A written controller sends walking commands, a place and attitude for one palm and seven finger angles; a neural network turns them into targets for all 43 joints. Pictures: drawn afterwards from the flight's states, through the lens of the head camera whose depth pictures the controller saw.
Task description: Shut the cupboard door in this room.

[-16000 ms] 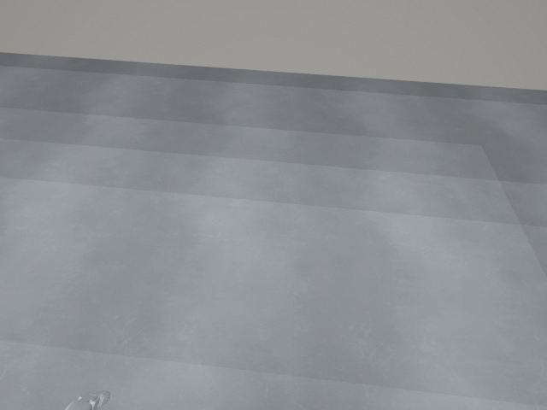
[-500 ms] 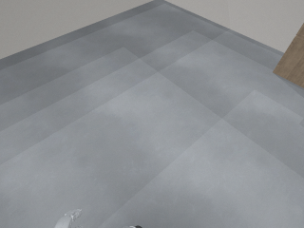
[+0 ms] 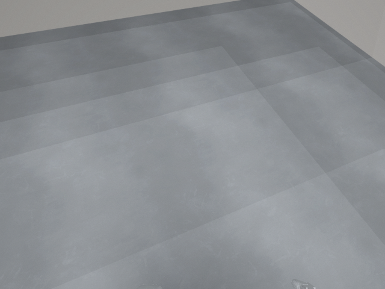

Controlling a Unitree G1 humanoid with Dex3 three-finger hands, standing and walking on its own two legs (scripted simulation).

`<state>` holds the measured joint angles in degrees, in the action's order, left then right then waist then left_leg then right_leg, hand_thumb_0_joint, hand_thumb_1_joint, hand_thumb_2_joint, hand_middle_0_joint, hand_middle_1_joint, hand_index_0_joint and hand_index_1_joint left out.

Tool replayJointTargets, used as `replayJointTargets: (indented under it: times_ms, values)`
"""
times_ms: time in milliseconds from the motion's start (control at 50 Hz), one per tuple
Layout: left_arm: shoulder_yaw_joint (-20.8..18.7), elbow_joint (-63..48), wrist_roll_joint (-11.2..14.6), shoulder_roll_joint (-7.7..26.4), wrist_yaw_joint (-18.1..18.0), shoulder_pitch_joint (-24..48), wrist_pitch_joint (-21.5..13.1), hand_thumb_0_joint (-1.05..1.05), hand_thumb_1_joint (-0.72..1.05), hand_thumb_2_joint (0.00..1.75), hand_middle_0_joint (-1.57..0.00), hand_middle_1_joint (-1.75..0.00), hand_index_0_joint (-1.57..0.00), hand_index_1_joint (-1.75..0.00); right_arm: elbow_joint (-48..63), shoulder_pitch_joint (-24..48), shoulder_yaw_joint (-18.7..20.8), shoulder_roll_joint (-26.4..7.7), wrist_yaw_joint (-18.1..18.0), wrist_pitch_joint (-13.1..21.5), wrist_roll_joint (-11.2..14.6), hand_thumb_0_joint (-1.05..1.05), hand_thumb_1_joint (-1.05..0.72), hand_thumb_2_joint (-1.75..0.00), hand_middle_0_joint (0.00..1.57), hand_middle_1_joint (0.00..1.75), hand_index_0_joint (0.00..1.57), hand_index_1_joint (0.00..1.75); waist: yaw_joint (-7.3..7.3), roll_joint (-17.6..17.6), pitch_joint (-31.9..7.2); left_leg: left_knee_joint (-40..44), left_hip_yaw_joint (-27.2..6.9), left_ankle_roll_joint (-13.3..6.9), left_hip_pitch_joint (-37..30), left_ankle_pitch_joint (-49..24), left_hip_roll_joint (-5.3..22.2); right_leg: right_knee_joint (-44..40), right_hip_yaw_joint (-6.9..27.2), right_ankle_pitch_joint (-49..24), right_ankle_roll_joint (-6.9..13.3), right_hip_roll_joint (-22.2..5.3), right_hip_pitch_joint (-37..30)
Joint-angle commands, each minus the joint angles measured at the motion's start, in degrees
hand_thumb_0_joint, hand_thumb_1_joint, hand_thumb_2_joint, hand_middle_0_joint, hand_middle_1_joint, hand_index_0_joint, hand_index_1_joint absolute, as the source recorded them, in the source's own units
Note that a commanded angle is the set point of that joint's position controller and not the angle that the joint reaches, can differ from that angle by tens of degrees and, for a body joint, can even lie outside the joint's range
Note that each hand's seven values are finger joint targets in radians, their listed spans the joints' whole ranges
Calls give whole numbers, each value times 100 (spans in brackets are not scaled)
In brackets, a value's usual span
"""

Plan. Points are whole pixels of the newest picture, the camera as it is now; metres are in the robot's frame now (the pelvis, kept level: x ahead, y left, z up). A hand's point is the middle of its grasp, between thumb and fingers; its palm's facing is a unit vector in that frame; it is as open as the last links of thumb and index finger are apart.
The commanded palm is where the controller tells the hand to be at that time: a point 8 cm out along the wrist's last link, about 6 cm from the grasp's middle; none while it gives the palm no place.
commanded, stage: turn or walk to find it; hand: left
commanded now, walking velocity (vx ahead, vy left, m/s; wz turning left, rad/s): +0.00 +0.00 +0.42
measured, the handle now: out of the picture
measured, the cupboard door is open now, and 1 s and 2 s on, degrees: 92 92 92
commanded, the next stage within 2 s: stand and wait in 1.58 s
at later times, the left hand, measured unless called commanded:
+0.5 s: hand out of the picture +0.06 +0.17 -0.13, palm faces +0.18 -0.94 -0.29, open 7.4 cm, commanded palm none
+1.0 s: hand out of the picture -0.13 +0.18 -0.17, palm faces +0.46 -0.85 -0.26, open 7.4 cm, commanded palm none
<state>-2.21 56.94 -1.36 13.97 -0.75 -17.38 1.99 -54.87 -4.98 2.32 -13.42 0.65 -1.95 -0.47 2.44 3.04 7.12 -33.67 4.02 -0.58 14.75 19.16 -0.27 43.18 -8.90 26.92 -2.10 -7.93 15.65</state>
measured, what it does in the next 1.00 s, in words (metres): steps on the spot, turning left: right foot, then left foot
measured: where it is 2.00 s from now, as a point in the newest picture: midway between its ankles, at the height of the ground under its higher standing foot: outside the picture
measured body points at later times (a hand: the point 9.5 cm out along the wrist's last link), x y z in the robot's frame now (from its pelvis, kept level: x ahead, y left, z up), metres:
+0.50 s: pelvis -0.01 -0.04 +0.01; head +0.02 -0.07 +0.45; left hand +0.05 +0.22 -0.11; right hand +0.08 -0.29 -0.16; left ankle -0.04 +0.10 -0.68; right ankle +0.02 -0.14 -0.72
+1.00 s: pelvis -0.06 -0.03 +0.00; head -0.04 +0.01 +0.45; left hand -0.15 +0.23 -0.15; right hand +0.14 -0.21 -0.13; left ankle -0.11 +0.07 -0.72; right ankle +0.00 -0.14 -0.68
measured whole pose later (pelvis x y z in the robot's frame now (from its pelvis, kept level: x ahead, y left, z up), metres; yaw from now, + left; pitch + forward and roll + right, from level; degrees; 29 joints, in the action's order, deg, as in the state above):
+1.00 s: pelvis -0.06 -0.03 +0.00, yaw +25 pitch -1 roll +0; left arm -3.7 57.4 -1.3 15.6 -0.7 -13.8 4.3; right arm -55.0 -8.6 2.4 -11.7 0.2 -1.4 -0.9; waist 1.7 2.9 4.9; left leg -33.8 3.3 -1.0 14.0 19.0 0.6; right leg 54.5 -6.7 27.4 -3.2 -7.1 24.3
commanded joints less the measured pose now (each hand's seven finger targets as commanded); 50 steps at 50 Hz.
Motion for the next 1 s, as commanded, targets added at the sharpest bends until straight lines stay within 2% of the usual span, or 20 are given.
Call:
replayJointTargets:
  times_ms: [0, 40, 100, 280, 320, 360, 380, 400, 420, 440, 480, 520, 740, 800, 840, 860, 880, 900, 940, 980]
  values:
    - [-158, -628, 67, 542, -118, 570, -28, 0, 90, 90, -20, -30, -20, -30, 101, -936, 336, -1300, -179, 113, -30, 0, -90, -90, 20, 30, 20, 30, -590, -1647, -1113, 1042, -1994, -1202, -1521, -4843, 2075, 2102, 776, 812, -203, 125, 1594]
    - [-182, -510, 59, 547, -40, 540, -41, 0, 90, 90, -20, -30, -20, -30, 240, -520, 248, -1050, -187, 137, -42, 0, -90, -90, 20, 30, 20, 30, -373, -1109, -866, 1112, -1565, -976, -1197, -4300, 1617, 2195, 784, 125, -239, 148, 1552]
    - [-182, -435, 50, 524, 1, 349, -12, 0, 90, 90, -20, -30, -20, -30, 336, -373, 243, -1002, -152, 175, -22, 0, -90, -90, 20, 30, 20, 30, -242, -1045, -843, 1344, -1349, -843, -872, -3497, 1351, 2097, 736, -337, -306, 189, 1351]
    - [-155, -780, 74, 414, -17, 814, -38, 0, 90, 90, -20, -30, -20, -30, 409, -587, 360, -1004, -117, 113, -95, 0, -90, -90, 20, 30, 20, 30, -362, -1231, -704, 1278, -2001, -925, -428, -2878, 1291, 455, 686, -148, -264, 453, 758]
    - [-152, -790, 99, 391, -24, 654, -89, 0, 90, 90, -20, -30, -20, -30, 442, -549, 382, -1009, -120, 94, -105, 0, -90, -90, 20, 30, 20, 30, -297, -1307, -829, 1063, -2183, -877, -305, -3079, 1217, -310, 629, -308, -213, 594, 295]
    - [-187, -684, 96, 461, -34, 232, -167, 0, 90, 90, -20, -30, -20, -30, 468, -480, 394, -953, -113, 85, -61, 0, -90, -90, 20, 30, 20, 30, -74, -1117, -978, 620, -2072, -601, 126, -2614, 952, -1574, 539, -1357, -186, 596, -616]
    - [-232, -656, 53, 728, -60, 22, -235, 0, 90, 90, -20, -30, -20, -30, 469, -563, 381, -736, -82, 93, -16, 0, -90, -90, 20, 30, 20, 30, 4, -488, -1089, 129, -1850, -298, 698, -1667, 623, -2240, 942, -1799, -94, 166, -1369]
    - [-341, -670, -41, 1230, -113, -73, -298, 0, 90, 90, -20, -30, -20, -30, 589, -713, 294, -314, -51, 112, 11, 0, -90, -90, 20, 30, 20, 30, 6, 1166, -1165, -1135, -864, 156, 1746, 389, -222, -2534, 2494, -2413, 459, -1381, -1939]
    - [-339, -774, 15, 1343, -102, -26, -263, 0, 90, 90, -20, -30, -20, -30, 651, -578, 348, -489, -85, 32, -31, 0, -90, -90, 20, 30, 20, 30, 87, 1290, -1052, -2259, -888, 196, 1652, 1583, -224, -2708, 2803, -2487, 1006, -2056, -1025]
    - [-363, -842, 22, 1156, -122, 253, -262, 0, 90, 90, -20, -30, -20, -30, 573, -515, 376, -570, -78, -34, -65, 0, -90, -90, 20, 30, 20, 30, 10, 1209, -805, -3034, -1085, 156, 1623, 1410, -89, -2856, 2799, -1949, 1156, -1875, -459]
    - [-261, -973, 43, 794, -128, 862, -228, 0, 90, 90, -20, -30, -20, -30, 321, -744, 388, -509, -8, -83, -72, 0, -90, -90, 20, 30, 20, 30, -335, 369, -439, -3670, -961, 198, 1651, 667, 115, -2705, 1820, -1771, 959, -1324, -147]
    - [-194, -1007, 29, 607, -114, 903, -281, 0, 90, 90, -20, -30, -20, -30, 183, -1005, 344, -428, 33, -112, -89, 0, -90, -90, 20, 30, 20, 30, -383, 581, -524, -3756, -762, 322, 1580, 189, 133, -2593, 1147, -2235, 781, -957, -280]
    - [-312, -551, -46, 970, -112, 81, -229, 0, 90, 90, -20, -30, -20, -30, 236, -366, 193, -289, 13, -64, -13, 0, -90, -90, 20, 30, 20, 30, 55, 810, -780, -1691, -175, 418, 1016, 839, 264, -2321, 794, -3115, 1065, -1348, -982]
    - [-355, -487, -47, 1057, -108, 171, -195, 0, 90, 90, -20, -30, -20, -30, 237, -532, 157, -259, -10, 13, 17, 0, -90, -90, 20, 30, 20, 30, -41, 843, -986, -636, 45, 341, 535, 706, 223, -1945, 630, -3367, 1008, -1388, -1056]
    - [-355, -431, 16, 1018, -83, 258, -150, 0, 90, 90, -20, -30, -20, -30, 148, -860, 166, -357, -18, 74, 2, 0, -90, -90, 20, 30, 20, 30, -275, 592, -1077, 628, 141, 258, -381, -347, 195, -1424, 273, -2947, 613, -1201, -535]
    - [-325, -476, 65, 839, -64, 238, -102, 0, 90, 90, -20, -30, -20, -30, 121, -1022, 227, -635, -11, 127, -13, 0, -90, -90, 20, 30, 20, 30, -396, -162, -1150, 1232, -384, 107, -1100, -878, 577, -696, 10, -2189, 286, -887, 187]
    - [-239, -647, 86, 473, -18, 267, -72, 0, 90, 90, -20, -30, -20, -30, 193, -1087, 346, -1181, -24, 146, -61, 0, -90, -90, 20, 30, 20, 30, -453, -1830, -1027, 1597, -2121, -395, -1515, -2024, 1905, 441, -245, -6, -132, -115, 1513]
    - [-175, -826, 36, 408, -16, 638, -28, 0, 90, 90, -20, -30, -20, -30, 164, -1275, 393, -1467, -50, 92, -72, 0, -90, -90, 20, 30, 20, 30, -623, -1776, -824, 1723, -2437, -922, -975, -2534, 2470, 1270, 101, 888, -149, 62, 1620]
    - [-224, -702, 39, 445, -36, 900, 54, 0, 90, 90, -20, -30, -20, -30, 132, -913, 329, -1186, -172, 114, -82, 0, -90, -90, 20, 30, 20, 30, -491, -1868, -632, 1698, -2129, -865, -656, -2452, 1979, 1975, 703, 328, -182, 67, 1790]
    - [-244, -495, 34, 502, 31, 602, 24, 0, 90, 90, -20, -30, -20, -30, 287, -421, 233, -927, -179, 146, -71, 0, -90, -90, 20, 30, 20, 30, -234, -1282, -582, 1585, -1518, -790, -510, -2446, 1530, 2108, 697, -262, -206, 122, 1602]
